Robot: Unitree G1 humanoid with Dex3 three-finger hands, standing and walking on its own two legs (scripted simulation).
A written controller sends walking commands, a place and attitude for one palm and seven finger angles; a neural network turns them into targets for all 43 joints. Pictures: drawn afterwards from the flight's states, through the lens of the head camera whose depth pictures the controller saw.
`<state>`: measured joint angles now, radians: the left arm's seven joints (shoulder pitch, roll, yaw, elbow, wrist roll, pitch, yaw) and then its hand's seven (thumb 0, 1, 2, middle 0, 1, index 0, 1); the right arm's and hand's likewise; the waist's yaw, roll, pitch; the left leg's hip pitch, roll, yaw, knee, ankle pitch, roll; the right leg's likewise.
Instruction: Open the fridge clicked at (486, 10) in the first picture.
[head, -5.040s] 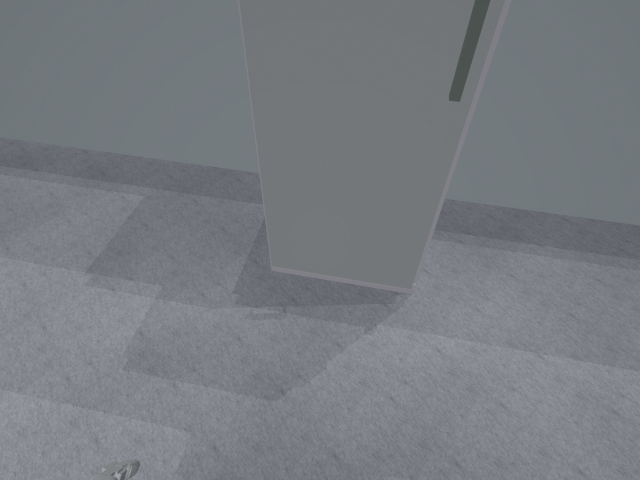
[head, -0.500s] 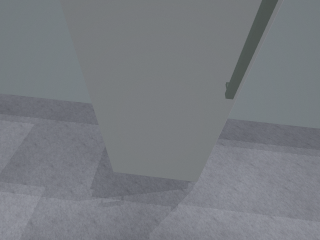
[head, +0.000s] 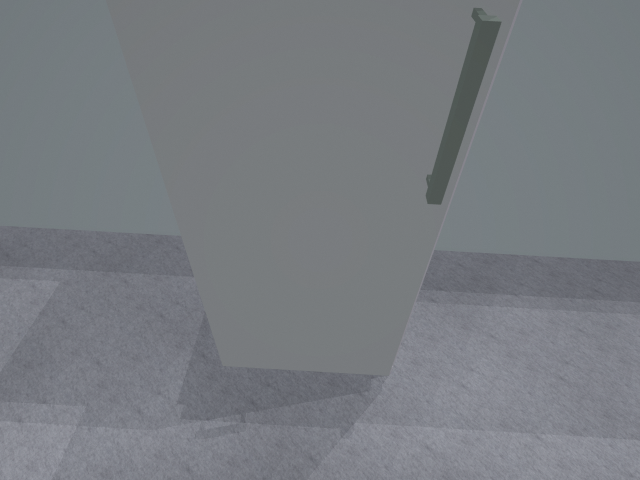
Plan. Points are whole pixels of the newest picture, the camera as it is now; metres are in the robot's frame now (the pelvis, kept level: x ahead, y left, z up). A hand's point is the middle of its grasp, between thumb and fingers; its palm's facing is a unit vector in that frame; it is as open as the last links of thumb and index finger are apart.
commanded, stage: look again from close up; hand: right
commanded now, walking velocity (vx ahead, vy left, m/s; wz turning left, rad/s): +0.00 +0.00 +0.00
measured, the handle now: (453, 117) +0.56 -0.15 +0.21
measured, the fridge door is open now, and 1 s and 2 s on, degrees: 0 0 0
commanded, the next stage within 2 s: none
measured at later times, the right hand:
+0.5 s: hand out of the picture -0.03 -0.17 -0.18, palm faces +0.06 +0.99 -0.16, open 7.4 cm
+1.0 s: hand out of the picture -0.04 -0.18 -0.18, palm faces +0.05 +0.99 -0.15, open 7.4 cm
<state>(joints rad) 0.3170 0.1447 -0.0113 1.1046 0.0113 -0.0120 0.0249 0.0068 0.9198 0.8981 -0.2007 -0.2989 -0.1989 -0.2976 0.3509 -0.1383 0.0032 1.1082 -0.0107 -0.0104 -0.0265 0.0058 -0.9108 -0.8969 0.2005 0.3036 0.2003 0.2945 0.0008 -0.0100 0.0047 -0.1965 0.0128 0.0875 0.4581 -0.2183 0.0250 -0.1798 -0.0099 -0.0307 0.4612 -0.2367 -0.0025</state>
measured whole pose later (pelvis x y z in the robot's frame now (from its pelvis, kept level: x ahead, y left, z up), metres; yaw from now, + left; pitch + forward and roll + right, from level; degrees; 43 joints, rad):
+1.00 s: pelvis -0.01 -0.02 +0.00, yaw +0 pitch -1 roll +0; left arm 0.34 0.11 0.00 1.10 0.01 -0.02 0.02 0.00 0.91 0.90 -0.20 -0.30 -0.20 -0.30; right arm 0.36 -0.12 -0.01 1.08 -0.02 -0.01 -0.03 0.00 -0.91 -0.90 0.20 0.30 0.20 0.29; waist 0.00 0.01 0.01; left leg -0.25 0.04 0.07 0.46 -0.19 0.00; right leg -0.23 0.01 -0.04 0.47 -0.22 -0.03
